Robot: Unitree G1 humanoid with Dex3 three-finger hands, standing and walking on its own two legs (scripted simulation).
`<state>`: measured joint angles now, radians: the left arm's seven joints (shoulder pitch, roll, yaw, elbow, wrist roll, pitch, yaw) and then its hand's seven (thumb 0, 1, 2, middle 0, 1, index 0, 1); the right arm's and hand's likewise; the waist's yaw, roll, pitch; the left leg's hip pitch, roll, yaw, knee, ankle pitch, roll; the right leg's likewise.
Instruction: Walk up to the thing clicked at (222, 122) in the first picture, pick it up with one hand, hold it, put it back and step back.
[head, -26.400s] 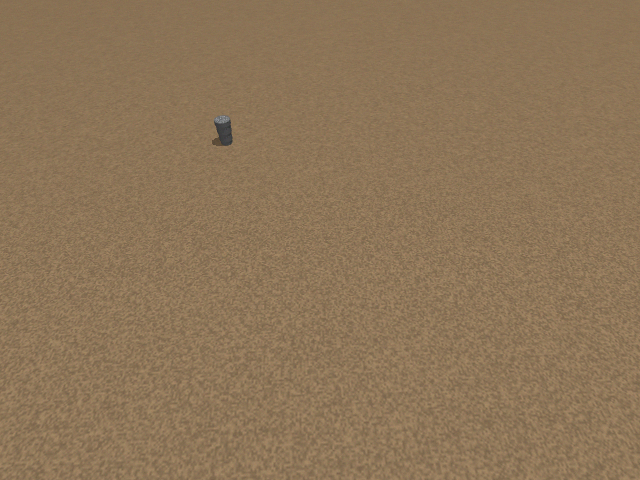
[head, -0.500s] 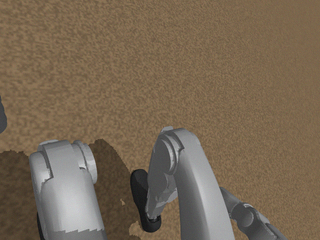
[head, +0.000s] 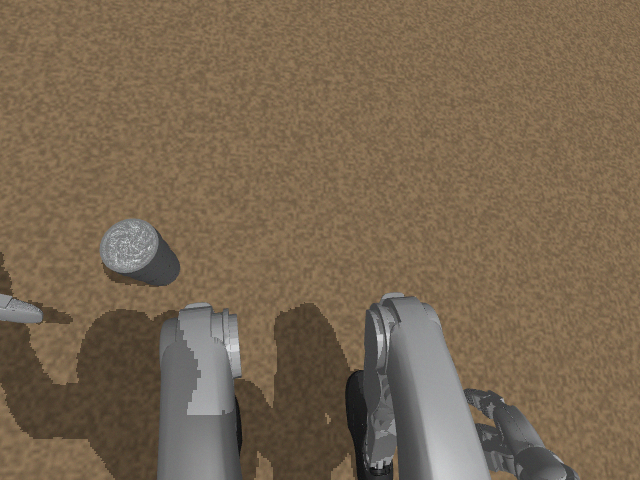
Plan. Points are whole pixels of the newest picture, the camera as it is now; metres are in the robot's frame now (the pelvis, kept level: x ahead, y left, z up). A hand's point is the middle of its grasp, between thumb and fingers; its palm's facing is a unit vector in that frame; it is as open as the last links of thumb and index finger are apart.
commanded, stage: home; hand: left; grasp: from the side
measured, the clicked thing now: (147, 258) +0.43 +0.28 -0.29
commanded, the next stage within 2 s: none
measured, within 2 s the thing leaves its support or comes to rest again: rests again in 0.28 s
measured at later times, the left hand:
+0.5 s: hand out of the picture +0.27 +0.27 +0.13, palm faces +0.25 -0.87 -0.42, open 17.4 cm
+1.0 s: hand out of the picture +0.24 +0.21 +0.30, palm faces +0.26 -0.92 -0.30, open 17.5 cm
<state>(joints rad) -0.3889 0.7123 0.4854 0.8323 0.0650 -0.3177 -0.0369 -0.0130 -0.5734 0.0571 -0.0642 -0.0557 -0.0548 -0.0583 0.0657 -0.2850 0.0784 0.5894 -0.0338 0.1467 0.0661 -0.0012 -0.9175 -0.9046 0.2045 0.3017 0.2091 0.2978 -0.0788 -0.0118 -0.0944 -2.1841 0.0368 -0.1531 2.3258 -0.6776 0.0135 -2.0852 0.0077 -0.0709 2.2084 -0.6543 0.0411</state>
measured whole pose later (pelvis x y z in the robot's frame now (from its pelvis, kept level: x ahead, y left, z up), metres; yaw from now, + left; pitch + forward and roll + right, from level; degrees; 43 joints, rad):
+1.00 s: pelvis +0.10 +0.00 +0.35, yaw +8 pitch +10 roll -3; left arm 0.49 0.22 -0.02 -0.07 -0.02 0.32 0.18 -0.01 -0.56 0.05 -0.06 -0.05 -0.05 -0.05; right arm 0.30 -0.19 0.03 0.47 0.03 -0.07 -0.20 0.01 -0.90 -0.90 0.20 0.30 0.21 0.30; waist -0.03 0.05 -0.17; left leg -0.69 0.05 -0.03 1.03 -0.51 -0.01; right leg -0.64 -0.02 -0.04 0.96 -0.48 0.03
